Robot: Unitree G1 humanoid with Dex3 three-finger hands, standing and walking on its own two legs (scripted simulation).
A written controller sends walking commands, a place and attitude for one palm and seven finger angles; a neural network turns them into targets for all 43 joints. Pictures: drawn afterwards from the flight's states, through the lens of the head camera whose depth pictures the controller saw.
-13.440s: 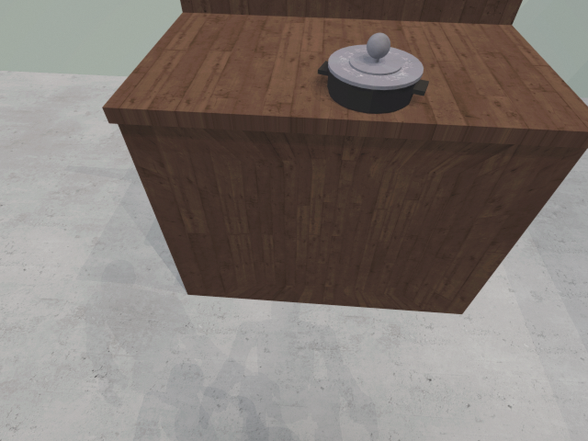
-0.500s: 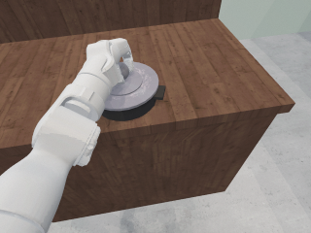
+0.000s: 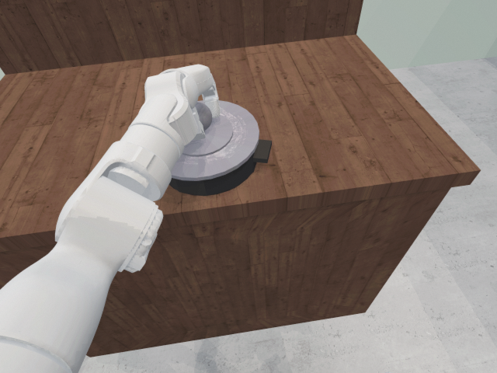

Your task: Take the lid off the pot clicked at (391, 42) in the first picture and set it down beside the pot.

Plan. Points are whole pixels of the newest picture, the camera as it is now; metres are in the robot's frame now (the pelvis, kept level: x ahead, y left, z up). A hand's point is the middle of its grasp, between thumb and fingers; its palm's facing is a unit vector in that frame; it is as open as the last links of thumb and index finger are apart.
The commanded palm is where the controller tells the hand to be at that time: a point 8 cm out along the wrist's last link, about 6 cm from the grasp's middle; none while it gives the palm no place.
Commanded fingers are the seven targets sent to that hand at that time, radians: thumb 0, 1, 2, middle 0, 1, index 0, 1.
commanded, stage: close the fingers and squeeze the knob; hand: left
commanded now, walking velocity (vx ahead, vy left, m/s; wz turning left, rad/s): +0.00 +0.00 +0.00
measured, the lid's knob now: (197, 117) +0.50 +0.08 +0.17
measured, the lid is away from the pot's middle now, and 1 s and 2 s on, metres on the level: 0.01 0.01 0.01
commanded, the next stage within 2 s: lift the lid straight up in 0.40 s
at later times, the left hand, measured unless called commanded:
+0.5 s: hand (195, 121) +0.46 +0.07 +0.19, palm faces -0.36 -0.12 -0.92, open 7.7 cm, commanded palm +0.47 +0.08 +0.24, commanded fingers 0.00 0.75 0.84 -0.80 -1.08 -0.76 -1.09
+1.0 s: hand (193, 104) +0.46 +0.07 +0.22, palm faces -0.36 -0.15 -0.92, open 7.7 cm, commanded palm +0.47 +0.08 +0.28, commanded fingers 0.00 0.76 0.85 -0.80 -1.09 -0.76 -1.09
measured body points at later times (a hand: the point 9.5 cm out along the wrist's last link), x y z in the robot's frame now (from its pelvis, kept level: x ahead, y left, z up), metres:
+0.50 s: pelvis +0.00 +0.00 +0.00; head +0.01 -0.04 +0.45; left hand +0.48 +0.08 +0.24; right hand +0.08 -0.26 -0.14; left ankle +0.00 +0.11 -0.74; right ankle -0.04 -0.14 -0.74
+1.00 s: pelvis +0.00 -0.01 +0.00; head +0.01 -0.04 +0.45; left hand +0.48 +0.08 +0.27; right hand +0.08 -0.26 -0.14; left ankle +0.00 +0.11 -0.74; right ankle -0.04 -0.14 -0.74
